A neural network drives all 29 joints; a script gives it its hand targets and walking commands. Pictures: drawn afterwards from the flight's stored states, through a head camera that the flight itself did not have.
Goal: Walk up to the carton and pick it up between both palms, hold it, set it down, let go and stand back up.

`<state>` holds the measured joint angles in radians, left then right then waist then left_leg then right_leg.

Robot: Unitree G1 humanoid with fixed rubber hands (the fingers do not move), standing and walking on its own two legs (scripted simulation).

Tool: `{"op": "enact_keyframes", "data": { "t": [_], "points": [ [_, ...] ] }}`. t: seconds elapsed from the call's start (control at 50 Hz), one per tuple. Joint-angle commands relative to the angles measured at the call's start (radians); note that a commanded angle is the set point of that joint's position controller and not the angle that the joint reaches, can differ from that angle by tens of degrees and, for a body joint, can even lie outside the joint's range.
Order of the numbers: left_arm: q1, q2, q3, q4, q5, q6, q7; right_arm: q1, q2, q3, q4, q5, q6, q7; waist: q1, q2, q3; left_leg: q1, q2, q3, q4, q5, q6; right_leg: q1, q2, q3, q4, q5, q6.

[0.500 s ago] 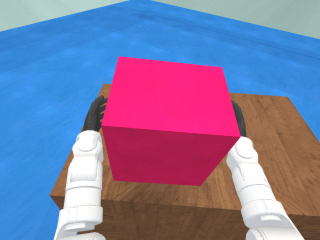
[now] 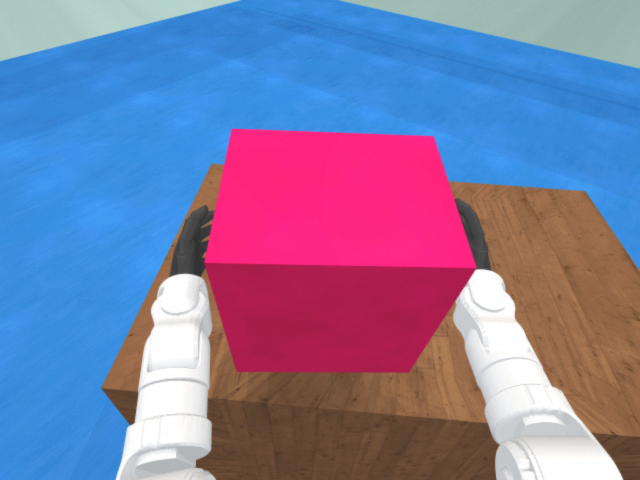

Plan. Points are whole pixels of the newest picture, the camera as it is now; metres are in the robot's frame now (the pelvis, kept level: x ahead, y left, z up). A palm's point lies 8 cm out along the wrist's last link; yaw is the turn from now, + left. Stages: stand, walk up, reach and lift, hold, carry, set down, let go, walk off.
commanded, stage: set down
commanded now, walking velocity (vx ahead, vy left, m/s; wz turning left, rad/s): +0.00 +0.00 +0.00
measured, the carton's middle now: (328, 262) +0.41 +0.04 +0.07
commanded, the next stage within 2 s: none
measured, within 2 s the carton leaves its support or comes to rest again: rests again in 1.72 s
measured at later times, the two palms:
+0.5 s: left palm (212, 282) +0.36 +0.19 +0.07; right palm (473, 265) +0.41 -0.16 +0.09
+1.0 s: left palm (208, 295) +0.36 +0.20 +0.03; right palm (449, 261) +0.44 -0.14 +0.06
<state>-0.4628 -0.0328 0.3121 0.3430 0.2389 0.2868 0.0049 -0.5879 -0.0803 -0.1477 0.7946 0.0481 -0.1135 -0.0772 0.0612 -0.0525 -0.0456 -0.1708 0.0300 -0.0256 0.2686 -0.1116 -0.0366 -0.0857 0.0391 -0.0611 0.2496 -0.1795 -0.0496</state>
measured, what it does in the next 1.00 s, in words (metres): stands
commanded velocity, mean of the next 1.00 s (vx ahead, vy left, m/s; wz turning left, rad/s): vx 0.00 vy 0.00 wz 0.00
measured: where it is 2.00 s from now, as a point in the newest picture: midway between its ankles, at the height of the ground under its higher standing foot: outside the picture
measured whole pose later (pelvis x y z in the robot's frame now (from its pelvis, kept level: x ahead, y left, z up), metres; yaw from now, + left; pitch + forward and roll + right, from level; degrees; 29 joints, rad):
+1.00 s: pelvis +0.00 +0.00 +0.00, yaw -2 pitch +15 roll +0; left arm -0.56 -0.06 0.36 0.73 0.17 -0.02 0.11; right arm -0.80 -0.17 -0.27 1.18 -0.07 -0.31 0.02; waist 0.15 -0.03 -0.16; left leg -0.44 0.05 0.02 0.25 -0.07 -0.04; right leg -0.38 0.05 -0.05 0.25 -0.14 -0.06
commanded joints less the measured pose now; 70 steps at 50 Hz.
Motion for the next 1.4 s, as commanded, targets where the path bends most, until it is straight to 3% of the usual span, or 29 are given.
{"op": "enact_keyframes", "data": {
  "t": [0.0,0.12,0.2,0.24,0.4,0.5,0.54,0.6,0.88,0.98,1.12,1.14,1.16,1.18,1.26,1.38],
  "points": [
    [-0.698,-0.496,-0.432,-0.082,-0.065,-0.113,-0.079,-0.755,0.428,0.246,-0.182,-0.077,-0.103,0.169,0.002,0.049,-0.461,0.239,-0.017,0.093,0.019,0.297,0.008,0.041,-0.022,-0.036,-0.014,0.263,0.061],
    [-0.729,-0.498,-0.344,0.035,-0.022,-0.167,-0.061,-0.768,0.411,0.142,-0.021,-0.139,-0.133,0.202,0.028,0.060,-0.436,0.218,-0.009,0.120,-0.003,0.263,0.014,0.012,-0.026,-0.041,-0.024,0.188,0.058],
    [-0.780,-0.505,-0.352,0.019,-0.035,-0.227,-0.037,-0.791,0.439,0.169,-0.011,-0.137,-0.174,0.214,0.050,0.062,-0.557,0.228,-0.008,0.126,0.030,0.385,0.009,0.038,-0.028,-0.035,0.005,0.335,0.062],
    [-0.786,-0.510,-0.346,0.046,-0.036,-0.251,-0.033,-0.799,0.442,0.170,0.001,-0.145,-0.188,0.210,0.045,0.044,-0.592,0.213,-0.011,0.127,0.031,0.383,0.013,0.061,-0.030,-0.029,0.015,0.393,0.072],
    [-0.776,-0.499,-0.302,0.101,-0.035,-0.311,-0.024,-0.804,0.445,0.186,0.061,-0.154,-0.212,0.219,0.088,0.008,-0.611,0.121,-0.011,0.134,0.024,0.368,0.030,0.092,-0.039,-0.011,0.043,0.440,0.079],
    [-0.766,-0.495,-0.287,0.142,-0.047,-0.335,-0.031,-0.815,0.449,0.198,0.063,-0.163,-0.226,0.215,0.089,-0.035,-0.641,0.065,-0.011,0.135,0.015,0.345,0.046,0.129,-0.052,0.002,0.062,0.551,0.097],
    [-0.768,-0.496,-0.286,0.131,-0.050,-0.354,-0.033,-0.800,0.458,0.213,0.069,-0.164,-0.234,0.209,0.088,-0.037,-0.667,0.055,-0.012,0.133,0.024,0.375,0.043,0.150,-0.059,0.007,0.085,0.656,0.104],
    [-0.785,-0.503,-0.300,0.122,-0.061,-0.372,-0.028,-0.809,0.461,0.219,0.076,-0.151,-0.243,0.205,0.084,-0.025,-0.700,0.045,-0.014,0.123,0.033,0.392,0.033,0.149,-0.061,0.010,0.097,0.700,0.104],
    [-0.824,-0.527,-0.319,0.142,-0.068,-0.409,0.026,-0.811,0.388,0.106,0.227,-0.185,-0.254,0.243,0.087,0.032,-0.760,0.196,0.014,0.112,0.096,0.542,0.000,-0.128,-0.008,-0.038,0.031,0.386,0.043],
    [-0.799,-0.530,-0.329,0.155,-0.079,-0.430,0.044,-0.825,0.378,0.133,0.248,-0.175,-0.270,0.248,0.096,0.016,-0.825,0.182,0.013,0.111,0.130,0.616,0.001,-0.122,-0.005,-0.034,0.048,0.488,0.048],
    [-0.799,-0.494,-0.266,0.225,-0.071,-0.458,0.034,-0.848,0.378,0.127,0.297,-0.188,-0.282,0.252,0.130,-0.032,-0.801,0.023,0.006,0.120,0.100,0.501,0.025,-0.045,-0.035,-0.013,0.101,0.580,0.077],
    [-0.754,-0.491,-0.176,0.262,-0.013,-0.457,0.038,-0.860,0.360,0.066,0.370,-0.195,-0.266,0.265,0.182,0.000,-0.672,-0.038,0.009,0.142,0.089,0.458,0.014,-0.066,-0.026,0.001,0.074,0.398,0.058],
    [-0.781,-0.464,-0.163,0.259,-0.013,-0.460,0.042,-0.873,0.341,0.056,0.356,-0.203,-0.260,0.270,0.171,-0.028,-0.687,-0.040,0.004,0.156,0.083,0.417,0.022,-0.055,-0.022,0.000,0.073,0.365,0.068],
    [-0.781,-0.458,-0.150,0.267,-0.013,-0.463,0.044,-0.872,0.348,0.053,0.361,-0.206,-0.255,0.273,0.181,-0.037,-0.687,-0.056,0.003,0.158,0.082,0.407,0.025,-0.042,-0.025,0.003,0.081,0.377,0.072],
    [-0.800,-0.449,-0.117,0.277,-0.026,-0.503,0.041,-0.889,0.359,0.037,0.362,-0.242,-0.272,0.268,0.172,-0.097,-0.799,-0.160,0.001,0.165,0.078,0.403,0.030,0.051,-0.036,0.011,0.125,0.546,0.102],
    [-0.820,-0.466,-0.111,0.292,-0.034,-0.566,0.042,-0.874,0.376,0.000,0.410,-0.300,-0.308,0.262,0.138,-0.108,-0.920,-0.241,-0.006,0.156,0.104,0.422,0.022,0.110,-0.047,0.011,0.187,0.753,0.125]
  ]
}}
